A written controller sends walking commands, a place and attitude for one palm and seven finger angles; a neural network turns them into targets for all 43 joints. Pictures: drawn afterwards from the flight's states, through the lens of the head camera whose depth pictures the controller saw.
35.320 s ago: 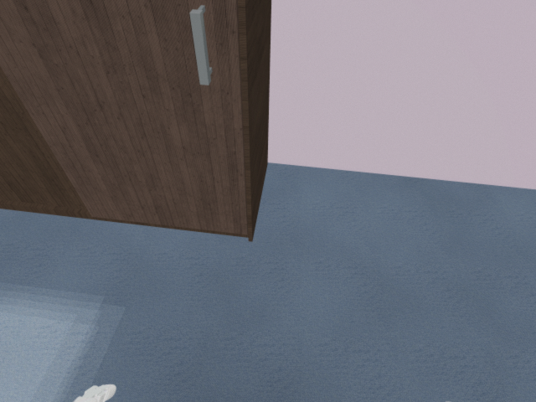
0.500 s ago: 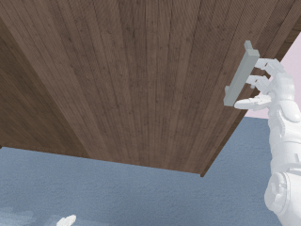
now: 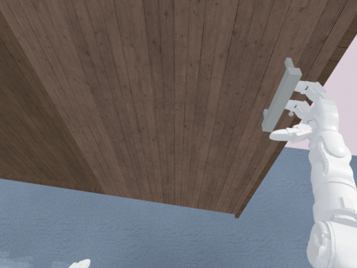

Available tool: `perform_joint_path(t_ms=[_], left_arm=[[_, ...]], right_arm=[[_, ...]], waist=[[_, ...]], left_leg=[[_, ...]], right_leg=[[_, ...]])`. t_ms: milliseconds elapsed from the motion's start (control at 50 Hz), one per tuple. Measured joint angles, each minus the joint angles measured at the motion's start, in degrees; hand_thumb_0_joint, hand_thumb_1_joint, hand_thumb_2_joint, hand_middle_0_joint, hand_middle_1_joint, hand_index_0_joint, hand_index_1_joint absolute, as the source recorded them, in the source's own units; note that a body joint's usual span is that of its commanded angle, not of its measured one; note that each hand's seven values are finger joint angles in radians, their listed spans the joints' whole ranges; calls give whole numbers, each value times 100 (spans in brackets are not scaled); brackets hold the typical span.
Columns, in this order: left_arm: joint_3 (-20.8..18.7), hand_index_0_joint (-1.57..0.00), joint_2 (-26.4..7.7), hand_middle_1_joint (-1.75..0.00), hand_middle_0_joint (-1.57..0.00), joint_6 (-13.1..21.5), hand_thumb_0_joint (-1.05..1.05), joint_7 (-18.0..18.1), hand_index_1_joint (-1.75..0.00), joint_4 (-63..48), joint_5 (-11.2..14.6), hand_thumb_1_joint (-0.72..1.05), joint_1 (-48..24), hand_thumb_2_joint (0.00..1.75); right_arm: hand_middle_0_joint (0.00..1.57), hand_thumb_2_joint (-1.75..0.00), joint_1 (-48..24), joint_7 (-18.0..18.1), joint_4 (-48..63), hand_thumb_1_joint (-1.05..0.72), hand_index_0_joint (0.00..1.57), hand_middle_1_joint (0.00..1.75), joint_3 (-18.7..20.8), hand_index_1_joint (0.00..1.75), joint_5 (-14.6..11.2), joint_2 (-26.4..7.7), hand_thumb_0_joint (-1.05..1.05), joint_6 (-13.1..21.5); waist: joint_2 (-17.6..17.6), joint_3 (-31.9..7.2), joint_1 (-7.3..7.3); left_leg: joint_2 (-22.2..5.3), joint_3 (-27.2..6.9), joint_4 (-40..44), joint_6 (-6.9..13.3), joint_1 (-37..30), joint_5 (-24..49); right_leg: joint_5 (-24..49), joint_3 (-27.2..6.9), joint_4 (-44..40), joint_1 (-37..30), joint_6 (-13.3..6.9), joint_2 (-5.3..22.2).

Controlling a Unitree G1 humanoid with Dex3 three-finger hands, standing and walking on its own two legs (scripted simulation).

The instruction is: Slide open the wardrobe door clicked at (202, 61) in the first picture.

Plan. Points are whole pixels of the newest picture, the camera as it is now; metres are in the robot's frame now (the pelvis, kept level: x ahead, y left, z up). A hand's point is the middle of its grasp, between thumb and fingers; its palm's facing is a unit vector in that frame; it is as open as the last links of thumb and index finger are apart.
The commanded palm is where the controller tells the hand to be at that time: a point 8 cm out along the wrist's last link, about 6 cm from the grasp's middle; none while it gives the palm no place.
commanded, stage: slide the fingers in behind the handle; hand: right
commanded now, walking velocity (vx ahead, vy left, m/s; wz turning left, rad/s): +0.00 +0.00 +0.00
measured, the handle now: (277, 97) +0.50 -0.17 +0.14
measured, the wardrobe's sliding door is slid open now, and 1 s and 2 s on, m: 0.00 0.00 0.00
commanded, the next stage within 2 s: grip the handle and tug to test in 1.38 s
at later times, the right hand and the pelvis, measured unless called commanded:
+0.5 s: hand (276, 111) +0.45 -0.16 +0.14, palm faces +0.04 +1.00 +0.02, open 14.0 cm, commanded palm +0.42 -0.21 +0.14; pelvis +0.00 +0.01 +0.00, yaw +0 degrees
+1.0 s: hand (271, 111) +0.44 -0.14 +0.15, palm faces +0.06 +1.00 +0.00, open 14.1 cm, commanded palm +0.40 -0.19 +0.14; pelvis +0.00 +0.01 +0.00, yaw +0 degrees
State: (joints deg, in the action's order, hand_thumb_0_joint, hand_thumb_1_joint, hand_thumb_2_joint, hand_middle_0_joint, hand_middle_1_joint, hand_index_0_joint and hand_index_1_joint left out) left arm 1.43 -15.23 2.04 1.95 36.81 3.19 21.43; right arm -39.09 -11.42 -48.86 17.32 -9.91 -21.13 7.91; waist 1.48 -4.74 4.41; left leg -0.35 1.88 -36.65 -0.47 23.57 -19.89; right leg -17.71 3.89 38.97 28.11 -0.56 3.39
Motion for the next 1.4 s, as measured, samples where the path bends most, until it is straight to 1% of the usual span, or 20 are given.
perform_joint_path(t_ms=[80, 160, 280, 340, 420, 520, 620, 680, 740, 800, 860, 900, 1000, 1060, 1160, 1240, 1400], left_arm=[[24, -21, 24, -30, -21, 38, 1, 12, -30, -33, -3, 90, -150, 90], [47, -21, 42, -30, -21, 80, 1, 24, -30, -51, -22, 90, -291, 90], [47, -21, 32, -30, -21, 112, 1, 20, -30, -20, -23, 90, -332, 90], [22, -21, 11, -30, -21, 106, 1, 1, -30, 11, -27, 90, -283, 90], [21, -21, 2, -30, -21, 64, 1, -15, -30, 62, -34, 90, -217, 90], [-7, -21, 33, -30, -21, 21, 1, -39, -30, 34, -50, 90, -122, 90], [-43, -20, 36, -30, -21, 3, 1, -57, -30, 84, -56, 90, -57, 90], [-34, -20, 47, -30, -21, -28, 1, -40, -30, 116, -40, 90, -66, 90], [-26, -20, 49, -30, -21, -33, 1, -24, -30, 113, -33, 90, -114, 90], [-58, -20, 40, -30, -21, -10, 1, -30, -30, 83, -43, 90, -155, 90], [-84, -20, 32, -30, -21, 11, 1, -46, -30, 81, -48, 90, -174, 90], [-84, -20, 40, -30, -21, 19, 1, -58, -30, 94, -45, 90, -194, 90], [-65, -20, 65, -30, -21, -1, 1, -76, -30, 61, -38, 90, -257, 90], [-53, -20, 64, -30, -21, -9, 1, -73, -30, 39, -36, 90, -305, 90], [-27, -20, 65, -30, -21, -26, 1, -38, -30, 43, -30, 90, -348, 90], [-39, -20, 61, -30, -21, -13, 1, -44, -30, 45, -34, 90, -325, 90], [-10, -20, 85, -30, -21, -48, 1, -38, -30, 88, -46, 90, -292, 90]], right_arm=[[30, -29, -3, 145, 85, 50, 30, 120, -103, 121, 50, 119, -1, -99], [30, -29, -104, 258, 73, 50, 30, 120, -150, 120, 110, 143, -1, -77], [30, -29, -326, 279, -83, 50, 30, 120, -260, 120, 123, 125, -1, -41], [30, -29, -350, 288, -85, 50, 30, 120, -315, 120, 101, 181, -1, -45], [30, -29, -344, 324, -157, 50, 30, 120, -265, 120, 70, 272, -1, -67], [30, -29, -177, 458, 6, 50, 30, 120, -210, 120, 162, 299, -1, -61], [30, -30, 29, 514, 289, 50, 30, 120, -244, 120, 142, 396, -1, 15], [30, -29, 41, 511, 281, 50, 30, 120, -249, 120, 117, 411, -1, -53], [30, -29, -40, 539, 191, 50, 30, 120, -297, 120, 152, 385, -1, -143], [30, -29, -21, 585, 299, 50, 30, 120, -345, 120, 156, 420, -1, -158], [30, -30, 108, 624, 500, 50, 30, 120, -384, 120, 108, 531, -1, -90], [29, -29, 119, 710, 485, 50, 29, 120, -384, 120, 87, 576, -1, -102], [28, -29, 160, 770, 534, 50, 28, 120, -458, 120, 146, 593, -1, -172], [28, -29, 154, 767, 549, 50, 26, 120, -480, 120, 163, 581, -1, -200], [28, -29, 85, 681, 476, 50, 27, 120, -478, 119, 120, 569, -1, -179], [28, -29, 77, 712, 496, 50, 28, 120, -518, 119, 131, 599, -1, -172], [29, -29, 76, 673, 400, 50, 29, 120, -402, 120, 123, 576, -1, -164]], waist=[[-23, 45, -42], [-57, 101, -51], [-67, 116, -50], [-32, 89, -53], [-12, 51, -33], [-24, 50, 10], [8, 48, -15], [-1, 40, -21], [-8, 73, -12], [13, 92, -31], [33, 53, -71], [27, 29, -83], [-4, 22, -98], [-2, 41, -98], [-17, 78, -106], [-7, 78, -121], [-27, 58, -85]], left_leg=[[-15, 28, 8, 3, -43, 7], [-20, 55, -5, 14, -35, 14], [-22, 90, -20, 29, 6, 9], [-24, 89, -19, 30, 13, 1], [-24, 64, -28, 30, 10, -21], [-2, 23, -33, 46, 16, -32], [17, 2, -7, 56, -50, -39], [24, 8, 23, 63, -105, -36], [26, 36, 42, 72, -126, -26], [28, 36, 60, 77, -116, -4], [26, 16, 80, 75, -138, 6], [20, 18, 79, 73, -165, -3], [20, 36, 81, 80, -221, -12], [20, 38, 87, 80, -233, -5], [10, 45, 103, 72, -243, 8], [-2, 48, 102, 63, -227, 12], [-7, 20, 111, 44, -230, 16]], right_leg=[[29, -28, -24, -37, 1, -19], [56, -55, -29, -25, 12, -26], [70, -92, -21, 27, 27, -31], [63, -92, -24, 33, 29, -34], [46, -68, -39, 8, 31, -32], [37, -29, -67, -22, 47, -9], [19, -9, -91, -98, 62, 10], [26, -16, -125, -153, 69, 14], [45, -44, -138, -160, 76, 13], [68, -45, -158, -152, 79, 14], [78, -25, -193, -189, 81, 11], [77, -26, -203, -219, 81, 5], [76, -45, -205, -267, 84, 2], [79, -48, -205, -275, 83, 1], [94, -55, -218, -279, 74, -10], [97, -59, -212, -258, 67, -23], [87, -32, -214, -268, 48, -27]])
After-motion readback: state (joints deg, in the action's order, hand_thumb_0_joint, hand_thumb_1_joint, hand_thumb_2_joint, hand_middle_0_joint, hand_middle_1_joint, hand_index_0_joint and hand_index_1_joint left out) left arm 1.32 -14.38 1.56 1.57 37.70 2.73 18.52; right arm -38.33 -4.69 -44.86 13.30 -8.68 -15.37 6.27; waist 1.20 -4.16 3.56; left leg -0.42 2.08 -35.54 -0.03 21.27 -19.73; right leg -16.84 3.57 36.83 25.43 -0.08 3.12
